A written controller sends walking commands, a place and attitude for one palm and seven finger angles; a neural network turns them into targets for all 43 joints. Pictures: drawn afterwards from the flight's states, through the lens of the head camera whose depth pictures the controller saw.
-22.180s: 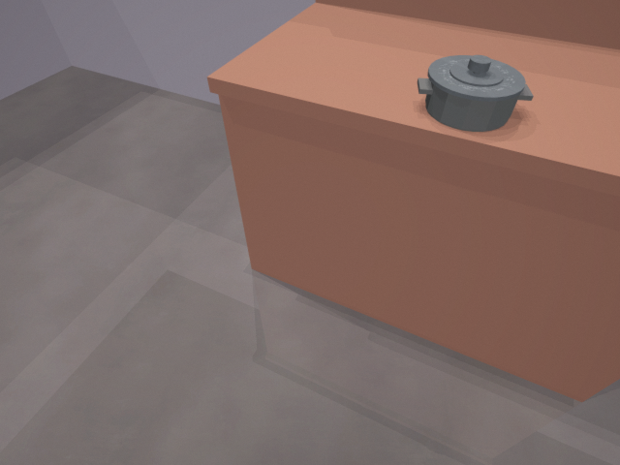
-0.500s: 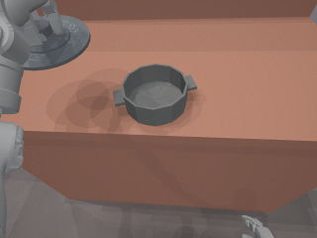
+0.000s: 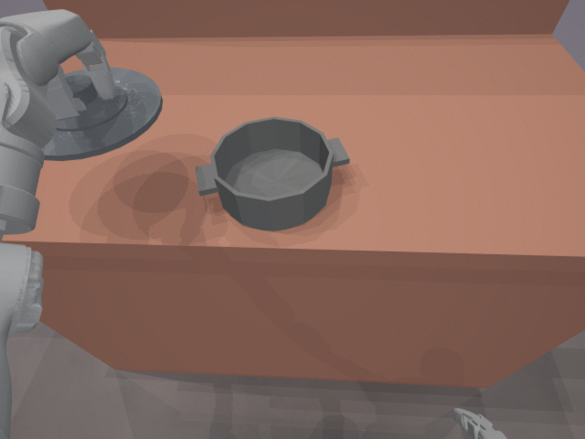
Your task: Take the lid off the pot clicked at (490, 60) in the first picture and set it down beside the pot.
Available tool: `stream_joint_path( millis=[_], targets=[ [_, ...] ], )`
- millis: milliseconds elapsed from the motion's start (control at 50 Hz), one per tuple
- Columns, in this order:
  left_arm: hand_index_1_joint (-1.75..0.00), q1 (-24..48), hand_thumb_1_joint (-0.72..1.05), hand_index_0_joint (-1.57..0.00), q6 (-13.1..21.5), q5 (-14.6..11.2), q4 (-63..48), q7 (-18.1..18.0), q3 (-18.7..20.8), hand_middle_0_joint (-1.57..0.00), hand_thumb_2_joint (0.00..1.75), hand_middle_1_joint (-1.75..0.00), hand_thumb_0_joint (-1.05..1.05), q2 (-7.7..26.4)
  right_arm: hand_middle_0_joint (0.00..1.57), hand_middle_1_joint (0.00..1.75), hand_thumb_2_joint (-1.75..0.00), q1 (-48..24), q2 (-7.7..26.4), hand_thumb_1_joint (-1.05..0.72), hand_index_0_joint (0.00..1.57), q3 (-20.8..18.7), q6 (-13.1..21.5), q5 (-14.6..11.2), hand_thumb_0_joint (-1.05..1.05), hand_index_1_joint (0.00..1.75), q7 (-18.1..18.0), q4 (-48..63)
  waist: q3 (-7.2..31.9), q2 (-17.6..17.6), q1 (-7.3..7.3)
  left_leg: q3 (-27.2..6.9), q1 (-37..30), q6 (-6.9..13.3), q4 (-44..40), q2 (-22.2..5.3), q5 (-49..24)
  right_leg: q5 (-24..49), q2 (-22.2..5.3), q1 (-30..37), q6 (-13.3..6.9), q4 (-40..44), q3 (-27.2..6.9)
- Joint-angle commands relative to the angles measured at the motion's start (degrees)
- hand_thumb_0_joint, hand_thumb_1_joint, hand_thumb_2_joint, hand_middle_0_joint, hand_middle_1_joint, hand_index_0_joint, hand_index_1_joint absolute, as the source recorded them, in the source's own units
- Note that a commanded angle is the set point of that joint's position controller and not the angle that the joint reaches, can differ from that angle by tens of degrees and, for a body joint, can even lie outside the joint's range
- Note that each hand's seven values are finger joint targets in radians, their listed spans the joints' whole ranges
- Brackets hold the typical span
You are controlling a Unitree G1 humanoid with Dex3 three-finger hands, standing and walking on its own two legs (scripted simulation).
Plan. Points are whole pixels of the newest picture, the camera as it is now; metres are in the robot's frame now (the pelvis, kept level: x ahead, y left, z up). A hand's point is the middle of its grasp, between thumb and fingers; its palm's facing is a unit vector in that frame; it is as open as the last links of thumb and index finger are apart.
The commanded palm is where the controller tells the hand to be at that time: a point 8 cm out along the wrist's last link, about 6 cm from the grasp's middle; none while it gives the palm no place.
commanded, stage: lower the lid onto the table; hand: left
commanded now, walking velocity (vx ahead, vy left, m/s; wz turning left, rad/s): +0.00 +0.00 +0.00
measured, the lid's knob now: (77, 90) +0.48 +0.27 +0.23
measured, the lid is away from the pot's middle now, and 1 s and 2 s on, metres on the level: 0.24 0.23 0.24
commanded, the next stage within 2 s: open the fingers wide in 1.94 s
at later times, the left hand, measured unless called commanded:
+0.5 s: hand (85, 111) +0.46 +0.26 +0.22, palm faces -0.25 -0.08 -0.96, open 6.4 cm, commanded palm +0.44 +0.27 +0.29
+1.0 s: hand (96, 141) +0.45 +0.26 +0.18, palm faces -0.33 -0.07 -0.94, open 6.4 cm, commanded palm +0.45 +0.27 +0.26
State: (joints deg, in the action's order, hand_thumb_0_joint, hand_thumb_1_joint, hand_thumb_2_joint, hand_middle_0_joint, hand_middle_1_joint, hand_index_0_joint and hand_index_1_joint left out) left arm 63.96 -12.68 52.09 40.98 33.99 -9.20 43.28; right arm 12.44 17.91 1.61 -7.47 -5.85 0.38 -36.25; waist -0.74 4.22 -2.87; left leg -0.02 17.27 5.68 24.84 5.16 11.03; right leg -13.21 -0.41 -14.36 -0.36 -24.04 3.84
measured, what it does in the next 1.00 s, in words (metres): stands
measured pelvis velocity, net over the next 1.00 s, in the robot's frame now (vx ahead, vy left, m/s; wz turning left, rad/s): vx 0.00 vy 0.01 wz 0.01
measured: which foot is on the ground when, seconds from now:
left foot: down 0.00-1.00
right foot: down 0.00-1.00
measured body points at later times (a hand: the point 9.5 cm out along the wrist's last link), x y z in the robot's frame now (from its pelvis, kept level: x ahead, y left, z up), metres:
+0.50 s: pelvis +0.01 +0.00 +0.00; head +0.05 -0.02 +0.45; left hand +0.47 +0.26 +0.27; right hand +0.11 -0.27 -0.12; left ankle +0.01 +0.05 -0.74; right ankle -0.01 -0.12 -0.74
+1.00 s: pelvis +0.00 +0.01 +0.00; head +0.04 +0.00 +0.45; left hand +0.47 +0.26 +0.23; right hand +0.11 -0.26 -0.12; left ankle +0.01 +0.05 -0.74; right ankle -0.01 -0.12 -0.74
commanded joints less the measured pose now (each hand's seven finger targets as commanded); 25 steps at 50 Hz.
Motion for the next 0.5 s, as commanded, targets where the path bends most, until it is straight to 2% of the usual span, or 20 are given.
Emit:
stream_joint_path(
  millis=[0,20,40,80,100,120,140,180,200,220,240,260,300,320,340,380,400,420,460,480],
  targets=[
    [-0.93,31.5,0.53,-1.05,0.7,0.0,-9.0,-3.8,6.2,-0.96,1.19,-0.89,0.00,17.2,0.20,0.30,-0.90,-1.7,8.3,-0.90,0.20,-2.6,1.6,-0.1,0.00,0.30,-0.9,6.6,23.1,-0.2,-0.90,-5.2,-14.4,-1.3,-0.8,-2.3,-14.5,11.2,2.0,2.2,-2.9,2.2,-1.6],
    [-0.93,38.1,0.53,-1.05,1.3,1.2,-14.5,-4.1,5.7,-0.96,1.19,-0.89,0.00,17.4,0.20,0.30,-0.90,-2.5,7.2,-0.90,0.20,-2.4,1.9,0.0,0.00,0.30,-0.9,7.1,26.2,1.8,-0.98,-5.5,-16.4,-1.3,-0.9,-2.1,-14.8,11.5,2.4,2.7,-2.8,2.0,-2.1],
    [-0.93,38.9,0.53,-1.05,1.3,1.0,-12.1,-4.2,5.0,-0.96,1.19,-0.89,0.00,16.0,0.20,0.30,-0.90,-2.4,7.2,-0.90,0.20,-2.5,2.1,0.0,0.00,0.30,-1.1,6.7,24.9,2.3,-1.83,-5.8,-17.0,-1.2,-0.7,-2.1,-14.3,10.7,2.6,1.1,-2.9,2.1,-1.7],
    [-0.93,36.8,0.53,-1.05,1.3,1.6,-8.8,-4.6,7.4,-0.96,1.19,-0.89,0.00,18.6,0.20,0.30,-0.90,-1.2,7.5,-0.90,0.20,-2.5,2.2,0.1,0.00,0.30,-1.4,5.9,25.2,1.6,-1.40,-5.9,-16.7,-1.2,-0.8,-2.1,-14.2,10.6,2.8,1.5,-3.0,2.3,-1.9],
    [-0.93,34.5,0.53,-1.05,1.8,0.5,-8.7,-4.7,6.6,-0.96,1.19,-0.89,0.00,17.8,0.20,0.30,-0.90,0.0,8.3,-0.90,0.20,-2.8,2.2,0.3,0.00,0.30,-1.4,5.6,25.4,2.1,-1.72,-5.9,-16.9,-1.4,-0.3,-2.1,-16.8,12.1,2.5,1.9,-3.1,2.6,-1.8],
    [-0.93,38.2,0.53,-1.05,2.3,1.7,-12.5,-4.8,8.6,-0.96,1.19,-0.89,0.00,20.2,0.20,0.30,-0.90,-0.6,7.6,-0.90,0.20,-2.8,2.4,0.5,0.00,0.30,-1.2,6.1,27.7,1.8,-1.01,-5.9,-17.0,-1.4,-0.6,-2.0,-16.6,13.0,2.7,3.8,-2.9,2.2,-2.2],
    [-0.93,35.1,0.53,-1.05,2.3,1.7,-7.0,-4.7,7.5,-0.96,1.19,-0.89,0.00,18.1,0.20,0.30,-0.90,-0.8,7.5,-0.90,0.20,-2.7,2.4,0.4,0.00,0.30,-1.4,5.8,25.5,1.1,-1.47,-5.4,-15.9,-0.9,0.0,-1.9,-16.9,13.5,2.7,2.9,-3.0,1.9,-2.1],
    [-0.93,32.2,0.53,-1.05,2.6,1.4,-4.8,-4.6,8.3,-0.96,1.19,-0.89,0.00,18.9,0.20,0.30,-0.90,-0.6,7.7,-0.90,0.20,-2.6,2.1,0.2,0.00,0.30,-1.3,5.9,24.4,-1.0,-0.93,-4.9,-14.0,-0.8,-0.2,-1.9,-17.1,14.8,2.4,4.0,-2.8,1.8,-2.2],
    [-0.93,29.8,0.53,-1.05,3.0,0.1,-6.7,-4.7,6.9,-0.96,1.19,-0.89,0.00,17.3,0.20,0.30,-0.90,0.3,8.5,-0.90,0.20,-3.0,2.0,0.3,0.00,0.30,-1.1,5.9,25.2,1.4,-1.25,-5.1,-15.5,-1.3,0.3,-2.2,-21.1,16.3,2.0,3.8,-3.0,2.1,-2.0],
    [-0.93,33.3,0.53,-1.05,3.3,1.1,-11.2,-4.8,8.4,-0.96,1.19,-0.89,0.00,19.0,0.20,0.30,-0.90,-0.5,7.6,-0.90,0.20,-3.0,2.1,0.5,0.00,0.30,-0.8,6.5,27.6,0.9,-0.76,-5.5,-16.9,-1.4,0.2,-2.3,-21.9,16.5,2.4,4.6,-2.7,1.8,-2.3],
    [-0.93,33.2,0.53,-1.05,3.3,1.0,-10.3,-4.7,7.3,-0.96,1.19,-0.89,0.00,17.1,0.20,0.30,-0.90,-1.2,7.6,-0.90,0.20,-3.0,2.0,0.4,0.00,0.30,-0.8,6.6,26.4,2.3,-1.35,-5.4,-17.6,-1.1,0.7,-2.3,-23.3,16.7,2.5,3.1,-2.8,1.7,-2.2],
    [-0.93,31.0,0.53,-1.05,3.0,1.0,-8.0,-4.7,7.6,-0.96,1.19,-0.89,0.00,17.0,0.20,0.30,-0.90,-0.5,7.5,-0.90,0.20,-3.0,1.9,0.4,0.00,0.30,-0.8,6.3,24.9,1.1,-1.23,-5.6,-16.9,-1.2,0.6,-2.4,-23.2,16.2,2.6,2.7,-2.8,1.8,-2.1],
    [-0.93,24.8,0.53,-1.05,3.7,0.1,-5.9,-5.0,10.9,-0.96,1.19,-0.89,0.00,20.9,0.20,0.30,-0.90,0.7,8.9,-0.90,0.20,-3.2,1.8,0.4,0.00,0.30,-0.7,6.3,25.0,0.2,-0.50,-5.1,-15.2,-1.2,0.8,-2.5,-23.9,17.6,2.2,4.6,-2.8,1.9,-2.1],
    [-0.93,30.1,0.53,-1.05,4.4,0.9,-13.2,-5.0,12.0,-0.96,1.19,-0.89,0.00,22.8,0.20,0.30,-0.90,-0.7,8.0,-0.90,0.20,-3.0,1.8,0.6,0.00,0.30,-0.5,7.3,28.7,0.9,0.11,-5.3,-16.5,-1.3,0.4,-2.4,-25.2,19.0,2.2,6.8,-2.6,1.4,-2.7],
    [-0.93,29.4,0.53,-1.05,4.5,0.7,-13.4,-5.1,13.2,-0.96,1.19,-0.89,0.00,23.1,0.20,0.30,-0.90,-1.3,8.0,-0.90,0.20,-3.2,1.9,0.7,0.00,0.30,-0.5,7.8,29.4,1.5,0.11,-5.3,-17.4,-0.9,1.3,-2.4,-27.8,20.3,2.1,7.0,-2.8,1.0,-3.0],
    [-0.93,26.2,0.53,-1.05,4.2,0.3,-12.9,-4.8,12.9,-0.96,1.19,-0.89,0.00,21.9,0.20,0.30,-0.90,-1.4,7.8,-0.90,0.20,-3.2,1.8,0.5,0.00,0.30,-0.3,7.9,28.0,1.4,0.07,-5.6,-18.1,-1.3,1.6,-2.9,-30.8,20.4,2.2,5.5,-2.5,0.9,-2.9],
    [-0.93,23.0,0.53,-1.05,4.3,-1.1,-13.6,-4.7,11.0,-0.96,1.19,-0.89,0.00,19.4,0.20,0.30,-0.90,-0.5,8.4,-0.90,0.20,-3.6,1.7,0.5,0.00,0.30,-0.1,7.8,27.1,2.8,-0.37,-5.9,-19.2,-1.7,1.9,-3.0,-32.7,20.1,2.1,4.1,-2.6,1.6,-2.3],
    [-0.93,24.3,0.53,-1.05,4.3,-0.4,-15.7,-4.6,12.8,-0.96,1.19,-0.89,0.00,21.1,0.20,0.30,-0.90,-1.2,7.8,-0.90,0.20,-3.5,1.6,0.6,0.00,0.30,0.1,8.2,27.7,1.2,0.17,-6.0,-19.0,-1.6,1.6,-3.1,-30.9,19.2,2.4,4.5,-2.4,1.5,-2.6],
    [-0.93,21.4,0.53,-1.05,3.9,-0.6,-10.3,-4.4,10.7,-0.96,1.19,-0.89,0.00,18.5,0.20,0.30,-0.90,-1.4,7.8,-0.90,0.20,-3.1,1.1,0.2,0.00,0.30,0.0,7.9,22.7,-0.8,-0.46,-5.3,-15.9,-1.2,0.9,-3.0,-25.4,16.7,2.5,2.6,-2.4,1.6,-2.1],
    [-0.93,22.1,0.53,-1.05,3.9,-0.9,-12.0,-4.5,11.4,-0.96,1.19,-0.89,0.00,19.5,0.20,0.30,-0.90,-1.4,8.1,-0.90,0.20,-3.3,0.9,0.1,0.00,0.30,0.0,8.0,23.6,-0.5,-0.10,-5.6,-16.1,-1.3,0.6,-3.0,-25.4,16.6,2.5,3.1,-2.4,1.5,-2.0]
  ],
)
